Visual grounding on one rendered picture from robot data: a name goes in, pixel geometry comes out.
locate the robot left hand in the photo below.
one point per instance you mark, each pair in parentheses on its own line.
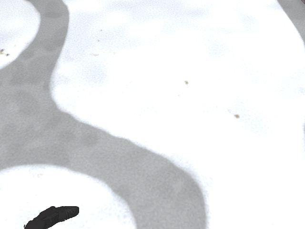
(51,216)

